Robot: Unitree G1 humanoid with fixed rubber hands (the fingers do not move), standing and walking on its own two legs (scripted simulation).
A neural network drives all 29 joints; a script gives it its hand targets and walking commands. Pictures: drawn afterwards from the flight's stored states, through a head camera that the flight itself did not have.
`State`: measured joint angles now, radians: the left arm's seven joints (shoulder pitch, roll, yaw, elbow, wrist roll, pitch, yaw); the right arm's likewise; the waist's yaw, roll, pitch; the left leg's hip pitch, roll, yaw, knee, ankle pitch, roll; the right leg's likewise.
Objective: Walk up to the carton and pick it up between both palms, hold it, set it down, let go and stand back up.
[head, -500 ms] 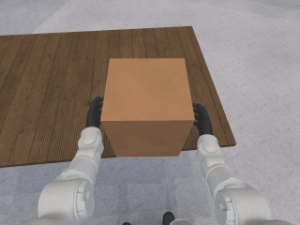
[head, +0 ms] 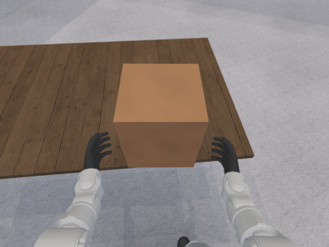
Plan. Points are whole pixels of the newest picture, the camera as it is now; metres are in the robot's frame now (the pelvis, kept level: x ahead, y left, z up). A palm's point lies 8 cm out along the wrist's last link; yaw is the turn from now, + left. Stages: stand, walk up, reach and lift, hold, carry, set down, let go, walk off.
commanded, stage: set down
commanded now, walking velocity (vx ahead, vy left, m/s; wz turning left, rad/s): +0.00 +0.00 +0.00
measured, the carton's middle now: (160, 119) +0.45 +0.00 -0.01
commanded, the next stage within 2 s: let go in 1.82 s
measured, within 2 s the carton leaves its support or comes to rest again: neither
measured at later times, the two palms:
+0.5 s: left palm (76, 194) +0.25 +0.22 -0.04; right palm (238, 189) +0.24 -0.19 -0.04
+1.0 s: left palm (71, 213) +0.21 +0.23 -0.05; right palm (238, 205) +0.21 -0.18 -0.04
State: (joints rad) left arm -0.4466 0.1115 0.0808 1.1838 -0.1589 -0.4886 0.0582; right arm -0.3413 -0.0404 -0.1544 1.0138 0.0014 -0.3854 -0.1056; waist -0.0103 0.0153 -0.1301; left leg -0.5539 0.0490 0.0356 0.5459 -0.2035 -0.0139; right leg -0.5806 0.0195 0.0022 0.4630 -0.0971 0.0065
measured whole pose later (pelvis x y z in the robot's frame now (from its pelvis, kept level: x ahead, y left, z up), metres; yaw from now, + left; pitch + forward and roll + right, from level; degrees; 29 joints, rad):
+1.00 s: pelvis +0.03 +0.02 +0.01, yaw +0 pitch +0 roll -2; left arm 0.22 0.15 -0.01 0.55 -0.16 -0.24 0.07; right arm 0.20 -0.04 -0.08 0.62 0.07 -0.33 0.00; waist 0.00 -0.01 0.00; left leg -0.25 0.05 0.04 0.55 -0.30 -0.01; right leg -0.26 0.02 0.00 0.44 -0.18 0.01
